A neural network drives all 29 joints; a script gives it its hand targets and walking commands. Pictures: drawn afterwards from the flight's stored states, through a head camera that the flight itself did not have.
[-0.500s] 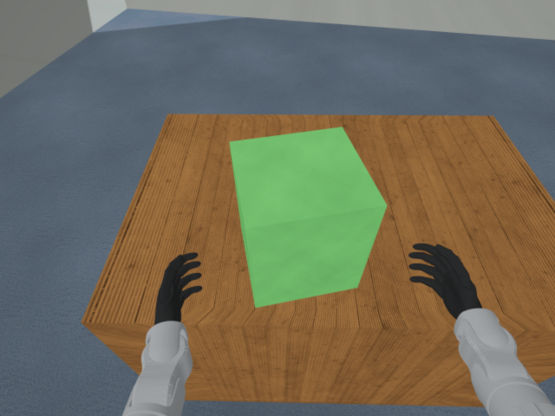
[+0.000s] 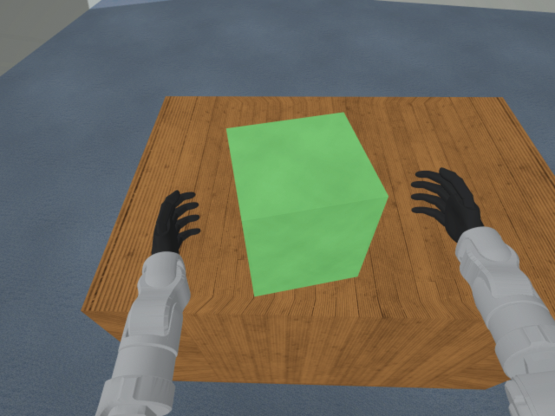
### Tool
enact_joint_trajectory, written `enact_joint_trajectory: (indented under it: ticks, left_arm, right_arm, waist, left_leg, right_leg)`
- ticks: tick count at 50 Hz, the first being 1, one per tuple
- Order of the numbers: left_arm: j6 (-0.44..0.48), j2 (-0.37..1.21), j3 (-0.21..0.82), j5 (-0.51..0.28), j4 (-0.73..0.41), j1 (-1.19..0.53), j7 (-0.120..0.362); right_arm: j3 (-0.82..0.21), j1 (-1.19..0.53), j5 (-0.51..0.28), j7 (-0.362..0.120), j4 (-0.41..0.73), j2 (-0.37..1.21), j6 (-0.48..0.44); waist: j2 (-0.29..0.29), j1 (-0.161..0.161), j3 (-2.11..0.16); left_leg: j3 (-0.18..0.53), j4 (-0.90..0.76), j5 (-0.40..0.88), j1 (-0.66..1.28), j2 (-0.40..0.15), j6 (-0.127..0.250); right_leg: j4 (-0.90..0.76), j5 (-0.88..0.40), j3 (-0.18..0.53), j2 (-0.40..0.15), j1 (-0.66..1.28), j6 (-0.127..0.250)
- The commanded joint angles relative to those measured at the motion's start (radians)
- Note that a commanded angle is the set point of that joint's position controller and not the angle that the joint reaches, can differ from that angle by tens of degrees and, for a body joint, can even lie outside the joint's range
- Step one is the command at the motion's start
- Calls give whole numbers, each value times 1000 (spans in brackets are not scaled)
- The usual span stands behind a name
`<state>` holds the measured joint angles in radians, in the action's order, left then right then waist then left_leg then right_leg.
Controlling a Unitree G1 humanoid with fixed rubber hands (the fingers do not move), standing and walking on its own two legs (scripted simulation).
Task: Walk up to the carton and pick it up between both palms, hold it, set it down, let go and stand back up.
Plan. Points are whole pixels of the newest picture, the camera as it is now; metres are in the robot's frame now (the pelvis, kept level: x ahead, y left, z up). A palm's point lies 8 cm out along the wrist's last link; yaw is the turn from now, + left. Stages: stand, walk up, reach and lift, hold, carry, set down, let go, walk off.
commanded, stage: reach and lift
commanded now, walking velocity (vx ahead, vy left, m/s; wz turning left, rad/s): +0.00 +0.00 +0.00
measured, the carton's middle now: (297, 208) +0.46 +0.02 -0.02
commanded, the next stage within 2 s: none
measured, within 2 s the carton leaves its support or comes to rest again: neither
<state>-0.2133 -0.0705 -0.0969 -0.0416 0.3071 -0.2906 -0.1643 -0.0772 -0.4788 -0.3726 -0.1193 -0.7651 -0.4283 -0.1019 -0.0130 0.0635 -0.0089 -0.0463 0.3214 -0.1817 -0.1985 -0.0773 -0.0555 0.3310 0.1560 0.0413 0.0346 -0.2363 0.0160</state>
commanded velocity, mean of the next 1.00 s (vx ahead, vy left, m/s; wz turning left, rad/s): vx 0.00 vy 0.00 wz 0.00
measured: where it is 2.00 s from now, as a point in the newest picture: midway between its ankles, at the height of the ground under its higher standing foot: outside the picture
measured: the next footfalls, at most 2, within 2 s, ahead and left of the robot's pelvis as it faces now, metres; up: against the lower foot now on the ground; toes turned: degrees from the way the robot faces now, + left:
none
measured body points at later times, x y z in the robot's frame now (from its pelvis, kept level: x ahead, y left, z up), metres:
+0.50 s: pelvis -0.01 +0.00 +0.00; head +0.04 +0.01 +0.45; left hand +0.38 +0.22 +0.11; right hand +0.46 -0.20 +0.13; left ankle -0.02 +0.15 -0.75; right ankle +0.01 -0.11 -0.75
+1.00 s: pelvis -0.01 +0.00 +0.00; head +0.06 +0.00 +0.44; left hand +0.43 +0.24 +0.14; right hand +0.50 -0.18 +0.17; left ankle -0.02 +0.15 -0.75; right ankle +0.01 -0.11 -0.75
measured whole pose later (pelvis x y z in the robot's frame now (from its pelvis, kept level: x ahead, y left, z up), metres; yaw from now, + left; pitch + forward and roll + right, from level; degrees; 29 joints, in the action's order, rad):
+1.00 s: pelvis -0.01 +0.00 +0.00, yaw +1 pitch +13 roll -1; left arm -0.43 -0.20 -0.13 -0.14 0.63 -0.88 -0.17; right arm -0.09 -1.10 -0.41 -0.08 -1.09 -0.51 0.19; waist 0.00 0.12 -0.12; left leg -0.01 0.37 -0.17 -0.43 -0.08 -0.06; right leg 0.32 0.12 0.02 0.04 -0.43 0.02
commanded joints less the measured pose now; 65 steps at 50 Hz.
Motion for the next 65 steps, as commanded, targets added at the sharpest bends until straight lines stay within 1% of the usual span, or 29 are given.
enact_joint_trajectory:
  ticks: [1,4,10,11,13,16,17,18,19,21,23,26,31,33,36,39,42,46,48,49,51,52,53,55,58,60,61,63,65]
  left_arm:
    - [3,-78,-19,-3,-215,-324,10]
    - [-26,-97,-26,-17,-221,-364,15]
    - [-82,-111,-23,-37,-245,-463,8]
    - [-97,-110,-24,-32,-223,-460,7]
    - [-122,-121,-28,-36,-222,-507,3]
    - [-154,-137,-32,-46,-213,-571,-4]
    - [-167,-136,-32,-48,-185,-581,-5]
    - [-177,-145,-36,-54,-178,-606,-7]
    - [-186,-147,-36,-55,-177,-623,-10]
    - [-201,-157,-40,-63,-175,-674,-17]
    - [-214,-162,-41,-66,-162,-694,-17]
    - [-222,-183,-49,-78,-151,-731,-10]
    - [-220,-217,-68,-87,-72,-826,-9]
    - [-219,-222,-66,-91,-45,-855,-12]
    - [-225,-228,-60,-94,-18,-898,-14]
    - [-226,-245,-58,-104,5,-945,-12]
    - [-224,-252,-57,-103,74,-974,-11]
    - [-195,-254,-54,-102,122,-1001,-15]
    - [-171,-239,-45,-97,177,-1000,-9]
    - [-155,-222,-43,-85,221,-976,-4]
    - [-107,-197,-41,-64,268,-945,8]
    - [-76,-191,-40,-56,268,-935,12]
    - [-45,-177,-43,-36,306,-918,16]
    - [29,-158,-40,-16,321,-911,17]
    - [140,-142,-31,-7,331,-934,8]
    - [205,-143,-24,-17,345,-959,0]
    - [232,-150,-28,-23,339,-974,-6]
    - [274,-143,-15,-39,362,-984,-17]
    - [307,-141,-1,-61,407,-991,-21]
  right_arm:
    - [61,-370,-16,10,172,-203,-15]
    - [65,-421,-18,15,185,-216,12]
    - [75,-520,-33,14,169,-243,69]
    - [71,-520,-36,12,142,-243,81]
    - [79,-564,-38,10,126,-258,102]
    - [77,-625,-41,7,104,-263,135]
    - [74,-641,-39,5,79,-266,149]
    - [76,-667,-39,4,83,-269,157]
    - [78,-679,-43,3,68,-270,167]
    - [81,-729,-41,2,72,-274,180]
    - [76,-753,-42,4,56,-281,192]
    - [70,-794,-47,14,58,-279,205]
    - [60,-884,-47,26,10,-270,230]
    - [54,-916,-52,28,-4,-271,237]
    - [52,-957,-55,29,-31,-280,246]
    - [44,-1000,-62,35,-55,-279,255]
    - [39,-1030,-57,36,-110,-273,264]
    - [28,-1047,-54,35,-148,-255,255]
    - [36,-1040,-38,36,-188,-240,242]
    - [31,-1014,-29,35,-237,-227,234]
    - [24,-973,-20,30,-294,-200,199]
    - [25,-962,-15,29,-293,-198,172]
    - [21,-938,-7,28,-341,-183,148]
    - [32,-925,13,25,-360,-177,84]
    - [49,-942,40,26,-349,-170,-14]
    - [59,-967,54,33,-327,-160,-64]
    - [65,-984,62,38,-304,-163,-84]
    - [71,-999,69,43,-297,-160,-109]
    - [69,-1007,73,48,-308,-155,-120]
  waist:
    - [-51,5,-467]
    - [-70,3,-478]
    - [-36,6,-533]
    - [-31,8,-522]
    - [-23,11,-541]
    - [-21,17,-561]
    - [-27,20,-555]
    - [-32,21,-567]
    - [-24,24,-571]
    - [-29,30,-605]
    - [-35,28,-629]
    - [-52,26,-670]
    - [-63,41,-694]
    - [-61,48,-714]
    - [-51,47,-739]
    - [-57,45,-757]
    - [-64,45,-747]
    - [-65,54,-771]
    - [-60,48,-760]
    - [-61,44,-729]
    - [-39,50,-705]
    - [-37,51,-719]
    - [-25,51,-698]
    - [-8,50,-717]
    - [5,49,-775]
    - [-3,48,-812]
    - [-8,52,-847]
    - [-11,49,-900]
    - [-28,45,-945]
  left_leg:
    - [-20,14,285,126,94,40]
    - [-18,13,288,123,92,43]
    - [-10,26,319,146,86,25]
    - [-9,30,325,149,84,23]
    - [-8,33,317,151,82,19]
    - [-9,34,292,136,79,18]
    - [-7,32,280,132,77,18]
    - [-8,35,272,124,77,19]
    - [-8,35,273,124,77,16]
    - [-10,41,274,111,78,15]
    - [-9,52,306,111,77,11]
    - [-9,58,313,79,83,14]
    - [-14,47,269,3,85,17]
    - [-12,52,289,-2,84,14]
    - [-11,68,335,15,80,2]
    - [-11,73,340,-4,81,0]
    - [-8,66,314,-32,80,3]
    - [-11,69,326,-55,80,0]
    - [-11,74,329,-67,80,-5]
    - [-8,73,333,-68,78,-7]
    - [-5,74,353,-68,78,-12]
    - [-8,79,373,-66,78,-16]
    - [-7,80,379,-73,78,-18]
    - [-10,89,396,-71,75,-27]
    - [-16,111,418,-57,69,-38]
    - [-23,125,400,-70,67,-38]
    - [-27,133,403,-74,67,-37]
    - [-29,152,405,-79,63,-40]
    - [-30,167,389,-95,61,-38]
  right_leg:
    - [11,-442,-9,31,199,-21]
    - [8,-445,-13,35,191,-26]
    - [1,-420,-28,43,140,-19]
    - [-2,-415,-30,44,132,-16]
    - [-4,-382,-34,45,111,-15]
    - [-5,-347,-37,44,97,-15]
    - [-6,-330,-39,45,87,-14]
    - [-6,-326,-38,42,83,-17]
    - [-5,-325,-38,43,80,-17]
    - [1,-334,-39,43,83,-23]
    - [12,-384,-43,46,99,-28]
    - [27,-439,-38,42,133,-42]
    - [41,-437,-30,33,169,-53]
    - [47,-463,-33,35,173,-53]
    - [50,-492,-40,41,163,-51]
    - [53,-507,-42,39,171,-55]
    - [55,-494,-40,36,173,-56]
    - [61,-502,-40,33,181,-58]
    - [61,-496,-42,33,173,-56]
    - [58,-485,-44,34,167,-53]
    - [51,-479,-44,31,158,-46]
    - [53,-498,-47,32,163,-46]
    - [55,-500,-48,31,160,-45]
    - [58,-490,-59,34,141,-42]
    - [61,-475,-77,37,89,-39]
    - [68,-448,-81,35,56,-41]
    - [74,-450,-82,36,51,-41]
    - [86,-446,-83,38,28,-38]
    - [96,-429,-83,40,3,-37]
